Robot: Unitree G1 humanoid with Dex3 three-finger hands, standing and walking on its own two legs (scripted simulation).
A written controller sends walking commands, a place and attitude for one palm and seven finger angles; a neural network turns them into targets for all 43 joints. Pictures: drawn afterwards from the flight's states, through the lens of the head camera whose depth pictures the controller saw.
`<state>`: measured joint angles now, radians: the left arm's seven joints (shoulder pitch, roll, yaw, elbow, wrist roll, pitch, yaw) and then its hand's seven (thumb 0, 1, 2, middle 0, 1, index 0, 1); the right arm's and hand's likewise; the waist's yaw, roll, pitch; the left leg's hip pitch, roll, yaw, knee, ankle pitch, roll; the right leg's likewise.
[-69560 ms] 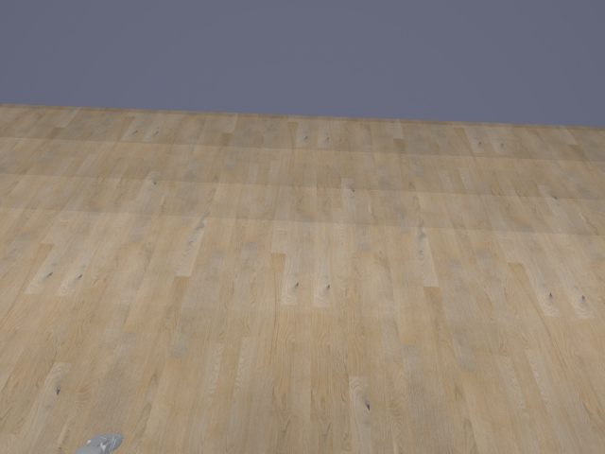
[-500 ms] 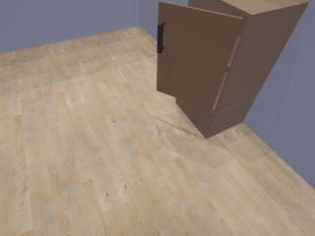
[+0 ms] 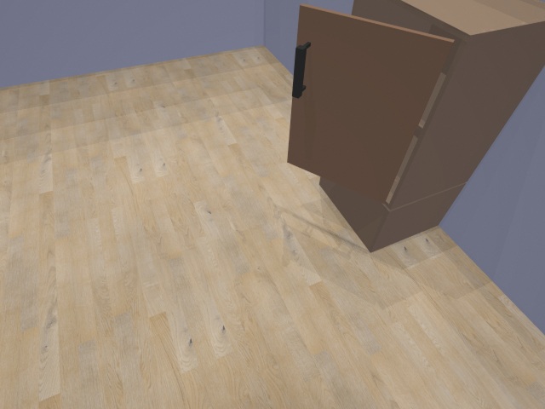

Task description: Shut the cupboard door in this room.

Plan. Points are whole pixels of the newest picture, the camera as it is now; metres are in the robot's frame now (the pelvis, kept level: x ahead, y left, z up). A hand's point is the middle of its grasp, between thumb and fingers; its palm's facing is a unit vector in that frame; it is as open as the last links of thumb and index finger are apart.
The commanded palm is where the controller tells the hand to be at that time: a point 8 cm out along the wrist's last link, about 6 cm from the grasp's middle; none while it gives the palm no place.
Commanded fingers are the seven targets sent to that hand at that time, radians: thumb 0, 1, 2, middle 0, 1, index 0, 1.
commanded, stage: walk to a spot facing it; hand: left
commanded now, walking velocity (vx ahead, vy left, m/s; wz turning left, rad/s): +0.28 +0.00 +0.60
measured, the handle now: (302, 70) +1.06 -0.06 -0.02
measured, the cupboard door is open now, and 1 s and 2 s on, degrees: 34 34 34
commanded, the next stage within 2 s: none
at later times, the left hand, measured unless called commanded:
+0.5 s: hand (138, 344) +0.25 +0.25 -0.14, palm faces +0.24 -0.94 -0.23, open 7.4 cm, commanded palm none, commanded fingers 0.00 0.90 0.90 -0.20 -0.30 -0.20 -0.30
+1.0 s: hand (167, 391) +0.19 +0.19 -0.19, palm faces +0.64 -0.74 -0.22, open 7.4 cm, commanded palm none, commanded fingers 0.00 0.90 0.90 -0.20 -0.30 -0.20 -0.30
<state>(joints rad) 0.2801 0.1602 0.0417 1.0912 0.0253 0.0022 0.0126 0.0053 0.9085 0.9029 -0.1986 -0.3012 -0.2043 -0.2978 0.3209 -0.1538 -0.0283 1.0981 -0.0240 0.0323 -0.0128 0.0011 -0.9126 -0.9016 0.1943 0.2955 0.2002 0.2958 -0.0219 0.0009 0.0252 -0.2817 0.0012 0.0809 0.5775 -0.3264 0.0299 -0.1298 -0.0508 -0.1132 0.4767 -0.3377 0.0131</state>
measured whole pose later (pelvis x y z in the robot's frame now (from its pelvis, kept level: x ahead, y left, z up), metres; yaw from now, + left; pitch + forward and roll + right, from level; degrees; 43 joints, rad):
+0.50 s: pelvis +0.16 +0.02 +0.01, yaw +16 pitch +1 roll +1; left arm 0.07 0.22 0.08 0.89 0.03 0.00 -0.03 0.01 0.91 0.90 -0.20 -0.30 -0.20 -0.30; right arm 0.35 -0.18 -0.05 1.02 -0.02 -0.03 -0.01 0.00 -0.91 -0.90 0.20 0.30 0.20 0.30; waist -0.05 -0.01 0.08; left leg -0.08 -0.06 -0.06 0.35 -0.29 0.04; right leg -0.60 -0.10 0.00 0.78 -0.17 0.07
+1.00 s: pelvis +0.31 +0.03 -0.02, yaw +38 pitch +1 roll -1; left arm 0.31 0.23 0.07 0.93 0.02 0.01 0.01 0.01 0.91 0.90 -0.20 -0.30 -0.21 -0.30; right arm 0.06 -0.27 -0.06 0.83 -0.02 0.03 0.04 0.00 -0.92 -0.90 0.19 0.29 0.20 0.30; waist 0.03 -0.03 0.13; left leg -0.39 0.03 0.10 0.63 -0.22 0.03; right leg -0.26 -0.17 -0.30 0.70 -0.41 0.04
